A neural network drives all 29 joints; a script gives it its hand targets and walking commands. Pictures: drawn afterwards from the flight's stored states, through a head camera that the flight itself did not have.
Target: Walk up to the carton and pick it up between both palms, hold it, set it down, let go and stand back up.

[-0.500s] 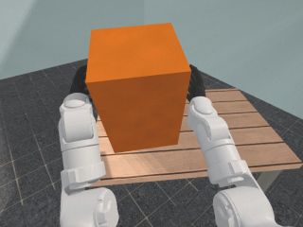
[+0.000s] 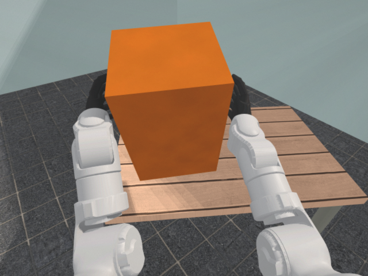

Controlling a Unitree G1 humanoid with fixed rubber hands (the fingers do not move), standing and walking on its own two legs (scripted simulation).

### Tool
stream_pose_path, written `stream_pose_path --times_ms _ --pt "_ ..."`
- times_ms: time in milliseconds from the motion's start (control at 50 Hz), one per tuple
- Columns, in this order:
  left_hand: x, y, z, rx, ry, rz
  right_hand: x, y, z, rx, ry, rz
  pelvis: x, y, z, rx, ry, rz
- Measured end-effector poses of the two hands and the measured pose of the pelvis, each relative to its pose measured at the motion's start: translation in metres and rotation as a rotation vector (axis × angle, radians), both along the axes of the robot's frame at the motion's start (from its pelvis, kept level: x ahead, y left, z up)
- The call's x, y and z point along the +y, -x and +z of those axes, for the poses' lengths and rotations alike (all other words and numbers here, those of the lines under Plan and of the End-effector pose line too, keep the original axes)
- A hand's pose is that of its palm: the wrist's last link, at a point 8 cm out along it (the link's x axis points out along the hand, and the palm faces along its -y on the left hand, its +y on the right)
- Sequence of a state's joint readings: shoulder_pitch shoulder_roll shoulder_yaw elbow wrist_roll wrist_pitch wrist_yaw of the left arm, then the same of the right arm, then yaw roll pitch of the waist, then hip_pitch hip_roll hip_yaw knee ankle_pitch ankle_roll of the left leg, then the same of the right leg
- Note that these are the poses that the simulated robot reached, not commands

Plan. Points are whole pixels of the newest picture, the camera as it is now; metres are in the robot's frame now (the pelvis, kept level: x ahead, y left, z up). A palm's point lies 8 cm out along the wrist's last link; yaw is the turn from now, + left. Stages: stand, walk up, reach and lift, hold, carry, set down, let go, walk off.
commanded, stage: set down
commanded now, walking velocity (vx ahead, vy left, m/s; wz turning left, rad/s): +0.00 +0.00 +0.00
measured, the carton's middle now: (171, 110) +0.42 +0.01 +0.20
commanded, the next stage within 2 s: none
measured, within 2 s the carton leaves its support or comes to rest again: neither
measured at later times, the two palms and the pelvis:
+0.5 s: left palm (114, 139) +0.40 +0.13 +0.15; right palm (236, 132) +0.39 -0.14 +0.15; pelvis +0.03 +0.01 +0.00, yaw +1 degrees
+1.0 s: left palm (118, 141) +0.40 +0.13 +0.14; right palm (237, 135) +0.39 -0.15 +0.14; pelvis +0.03 +0.02 +0.00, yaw +0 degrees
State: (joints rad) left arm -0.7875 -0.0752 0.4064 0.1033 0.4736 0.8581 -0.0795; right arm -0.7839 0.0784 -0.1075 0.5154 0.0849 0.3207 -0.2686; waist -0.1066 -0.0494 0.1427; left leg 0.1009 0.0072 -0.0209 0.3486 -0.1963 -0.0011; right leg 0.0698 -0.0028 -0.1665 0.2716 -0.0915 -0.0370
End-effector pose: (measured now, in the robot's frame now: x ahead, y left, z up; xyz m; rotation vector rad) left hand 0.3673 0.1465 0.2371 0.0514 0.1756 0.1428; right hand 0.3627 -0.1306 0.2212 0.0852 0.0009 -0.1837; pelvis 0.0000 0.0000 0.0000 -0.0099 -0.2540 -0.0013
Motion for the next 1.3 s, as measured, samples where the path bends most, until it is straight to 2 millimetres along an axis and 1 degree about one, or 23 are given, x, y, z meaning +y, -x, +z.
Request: stream_pose_path --times_ms 100,180,260,380,440,500,640,720,860,1020,1160,1300 --pt "0.000 -0.003 0.001 -0.035 -0.011 -0.003 0.000 -0.004 0.002 -0.051 0.004 -0.008 -0.001 -0.001 0.000 0.007 0.000 0.007" --pt "-0.001 -0.010 -0.009 -0.039 -0.016 -0.010 -0.001 -0.011 -0.001 -0.099 0.025 -0.012 -0.001 -0.005 0.001 0.015 0.000 0.011" --pt "-0.001 -0.017 -0.032 -0.015 -0.018 -0.023 -0.002 -0.019 -0.016 -0.117 0.054 -0.011 0.000 -0.010 0.002 0.025 0.001 0.015" --pt "-0.005 -0.025 -0.075 0.035 -0.025 -0.039 -0.006 -0.025 -0.054 -0.082 0.072 -0.012 0.003 -0.020 0.002 0.050 0.009 0.020" --pt "-0.008 -0.026 -0.086 0.038 -0.025 -0.048 -0.009 -0.024 -0.065 -0.079 0.067 -0.020 0.005 -0.026 0.003 0.071 0.014 0.021" --pt "-0.012 -0.028 -0.088 0.024 -0.028 -0.057 -0.013 -0.023 -0.067 -0.091 0.063 -0.030 0.008 -0.030 0.002 0.084 0.018 0.020" --pt "-0.015 -0.032 -0.075 0.005 -0.044 -0.069 -0.015 -0.025 -0.053 -0.109 0.063 -0.042 0.014 -0.032 0.002 0.072 0.019 0.008" --pt "-0.012 -0.034 -0.073 0.021 -0.046 -0.069 -0.013 -0.026 -0.051 -0.094 0.063 -0.044 0.017 -0.031 0.002 0.063 0.017 0.000" --pt "-0.010 -0.033 -0.085 0.063 -0.050 -0.068 -0.010 -0.027 -0.066 -0.056 0.058 -0.046 0.019 -0.028 0.003 0.075 0.015 -0.001" --pt "-0.019 -0.038 -0.104 0.089 -0.031 -0.080 -0.020 -0.029 -0.080 -0.024 0.054 -0.050 0.016 -0.027 0.003 0.104 0.012 0.004" --pt "-0.031 -0.049 -0.112 0.106 -0.016 -0.094 -0.031 -0.038 -0.082 -0.002 0.051 -0.056 0.009 -0.031 0.004 0.134 0.006 0.001" --pt "-0.036 -0.060 -0.115 0.102 0.000 -0.096 -0.036 -0.048 -0.081 0.000 0.048 -0.056 0.004 -0.038 0.005 0.153 0.004 -0.003"
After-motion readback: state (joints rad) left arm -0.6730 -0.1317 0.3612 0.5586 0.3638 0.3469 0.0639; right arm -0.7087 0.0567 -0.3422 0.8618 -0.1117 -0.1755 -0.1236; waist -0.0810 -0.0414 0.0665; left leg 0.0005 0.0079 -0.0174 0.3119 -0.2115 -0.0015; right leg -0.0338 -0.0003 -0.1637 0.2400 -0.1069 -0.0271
